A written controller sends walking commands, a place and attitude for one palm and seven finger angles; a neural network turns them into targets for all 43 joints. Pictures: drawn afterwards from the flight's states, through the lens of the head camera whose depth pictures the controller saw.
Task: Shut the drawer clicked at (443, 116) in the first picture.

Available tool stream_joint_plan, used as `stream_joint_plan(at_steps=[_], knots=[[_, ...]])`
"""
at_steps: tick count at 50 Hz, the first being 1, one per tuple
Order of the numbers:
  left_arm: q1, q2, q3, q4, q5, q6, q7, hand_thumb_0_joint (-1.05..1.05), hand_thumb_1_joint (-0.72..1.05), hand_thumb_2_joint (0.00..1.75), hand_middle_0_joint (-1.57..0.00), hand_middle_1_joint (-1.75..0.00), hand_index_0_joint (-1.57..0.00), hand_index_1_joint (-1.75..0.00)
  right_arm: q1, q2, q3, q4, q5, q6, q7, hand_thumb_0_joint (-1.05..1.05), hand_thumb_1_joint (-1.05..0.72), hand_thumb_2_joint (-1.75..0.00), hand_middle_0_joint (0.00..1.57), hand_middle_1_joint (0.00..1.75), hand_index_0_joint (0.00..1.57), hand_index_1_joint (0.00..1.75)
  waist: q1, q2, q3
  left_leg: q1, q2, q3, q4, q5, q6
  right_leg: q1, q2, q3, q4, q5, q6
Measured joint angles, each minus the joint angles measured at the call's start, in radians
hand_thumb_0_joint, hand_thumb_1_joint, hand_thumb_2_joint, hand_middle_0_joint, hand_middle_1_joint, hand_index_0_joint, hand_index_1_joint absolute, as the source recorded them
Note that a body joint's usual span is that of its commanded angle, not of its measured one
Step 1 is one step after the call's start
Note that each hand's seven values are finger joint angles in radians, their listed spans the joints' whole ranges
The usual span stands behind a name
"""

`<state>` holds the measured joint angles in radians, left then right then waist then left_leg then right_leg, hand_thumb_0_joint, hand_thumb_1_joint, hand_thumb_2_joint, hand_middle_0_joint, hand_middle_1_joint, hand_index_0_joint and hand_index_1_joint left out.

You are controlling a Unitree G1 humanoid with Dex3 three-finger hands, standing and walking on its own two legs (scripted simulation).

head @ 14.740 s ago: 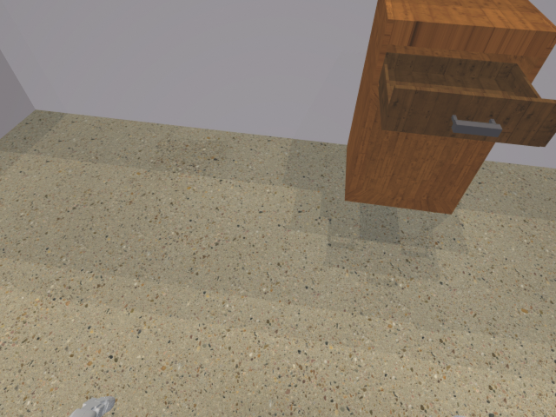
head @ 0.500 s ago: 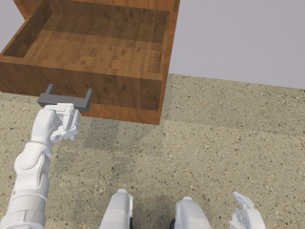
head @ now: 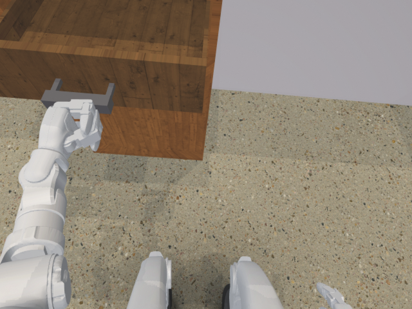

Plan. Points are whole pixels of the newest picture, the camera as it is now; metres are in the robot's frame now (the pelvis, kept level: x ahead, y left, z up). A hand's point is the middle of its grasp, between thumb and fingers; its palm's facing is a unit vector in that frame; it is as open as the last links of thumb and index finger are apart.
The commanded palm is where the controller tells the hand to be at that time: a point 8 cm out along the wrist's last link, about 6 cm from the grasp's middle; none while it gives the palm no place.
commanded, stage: push the drawer shut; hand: left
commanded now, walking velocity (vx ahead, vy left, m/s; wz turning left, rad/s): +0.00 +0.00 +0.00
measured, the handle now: (81, 93) +0.51 +0.25 +0.05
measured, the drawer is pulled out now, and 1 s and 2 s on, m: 0.19 0.08 0.00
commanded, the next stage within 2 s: pull the fist back off the drawer in 1.88 s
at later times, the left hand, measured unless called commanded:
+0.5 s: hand (101, 108) +0.48 +0.21 +0.05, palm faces -0.08 -1.00 -0.04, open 3.1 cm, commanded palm +0.49 +0.25 +0.05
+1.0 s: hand (109, 84) +0.54 +0.21 +0.05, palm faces -0.07 -1.00 -0.05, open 3.3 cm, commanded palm +0.55 +0.23 +0.05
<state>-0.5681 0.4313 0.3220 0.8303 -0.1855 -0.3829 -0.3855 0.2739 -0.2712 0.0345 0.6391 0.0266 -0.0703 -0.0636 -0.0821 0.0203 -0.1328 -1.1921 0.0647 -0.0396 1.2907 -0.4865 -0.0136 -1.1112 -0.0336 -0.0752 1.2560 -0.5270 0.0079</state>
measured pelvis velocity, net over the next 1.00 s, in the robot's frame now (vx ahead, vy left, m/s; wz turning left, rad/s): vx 0.00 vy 0.00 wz -0.04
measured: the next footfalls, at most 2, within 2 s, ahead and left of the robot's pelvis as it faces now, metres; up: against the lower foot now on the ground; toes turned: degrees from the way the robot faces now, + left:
none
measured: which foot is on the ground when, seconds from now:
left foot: down 0.00-1.00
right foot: down 0.00-1.00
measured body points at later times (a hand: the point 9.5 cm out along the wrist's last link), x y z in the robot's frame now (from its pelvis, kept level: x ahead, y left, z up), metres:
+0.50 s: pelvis +0.01 +0.00 -0.01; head +0.15 +0.03 +0.42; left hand +0.48 +0.26 +0.05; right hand +0.07 -0.27 -0.12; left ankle +0.06 +0.13 -0.62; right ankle +0.04 -0.13 -0.62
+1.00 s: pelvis +0.00 +0.00 -0.02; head +0.17 +0.03 +0.40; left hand +0.54 +0.26 +0.06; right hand +0.01 -0.27 -0.12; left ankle +0.06 +0.13 -0.62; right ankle +0.04 -0.13 -0.62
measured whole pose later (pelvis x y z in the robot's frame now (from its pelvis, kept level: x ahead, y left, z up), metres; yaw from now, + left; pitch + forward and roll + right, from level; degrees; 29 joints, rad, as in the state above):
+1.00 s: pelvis +0.00 +0.00 -0.02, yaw -2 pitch +28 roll -5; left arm -1.01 0.65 0.42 1.18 -0.06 -0.36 -0.37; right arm 0.32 -0.27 0.07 0.65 -0.01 0.01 -0.03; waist -0.20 0.03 -0.12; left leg -1.36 0.09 -0.06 1.36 -0.50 -0.01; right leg -1.27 -0.01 -0.09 1.30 -0.52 0.01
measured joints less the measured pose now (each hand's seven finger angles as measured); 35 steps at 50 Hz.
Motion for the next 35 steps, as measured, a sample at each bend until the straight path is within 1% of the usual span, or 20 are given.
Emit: stream_joint_plan(at_steps=[11,20,26,35], knots=[[-0.081,0.021,0.029,0.096,0.02,-0.027,-0.006,0.0,0.78,0.92,-1.4,-1.6,-1.4,-1.6,0.018,0.004,-0.002,0.01,-0.006,0.025,0.014,0.01,-0.9,-0.89,0.2,0.3,0.21,0.3,-0.011,0.002,0.002,-0.014,0.004,0.004,0.0,-0.006,0.001,-0.015,0.004,0.004,-0.003,-0.002,0.002],[-0.166,0.062,0.046,0.169,0.036,-0.032,-0.018,0.0,0.76,0.91,-1.4,-1.6,-1.4,-1.6,0.006,0.004,0.001,0.01,-0.012,0.038,0.017,0.01,-0.9,-0.89,0.2,0.3,0.21,0.3,-0.028,0.0,0.005,-0.045,0.008,-0.003,0.018,-0.012,0.0,-0.043,0.009,0.0,0.009,-0.006,0.0],[-0.218,0.075,0.046,0.204,0.049,-0.024,-0.004,0.01,0.77,0.92,-1.4,-1.6,-1.4,-1.6,0.007,0.003,0.003,0.012,-0.018,0.046,0.021,0.01,-0.9,-0.89,0.2,0.3,0.21,0.3,-0.036,0.0,0.004,-0.064,0.008,-0.006,0.023,-0.011,0.0,-0.06,0.01,-0.003,0.012,-0.004,0.0],[-0.298,0.109,0.059,0.266,0.076,-0.015,0.019,0.03,0.79,0.93,-1.4,-1.6,-1.4,-1.6,0.015,0.002,0.012,0.015,-0.027,0.06,0.027,0.01,-0.9,-0.89,0.2,0.3,0.21,0.3,-0.061,0.004,0.007,-0.094,0.012,-0.012,0.037,-0.012,0.0,-0.087,0.015,-0.006,0.02,-0.002,-0.001]])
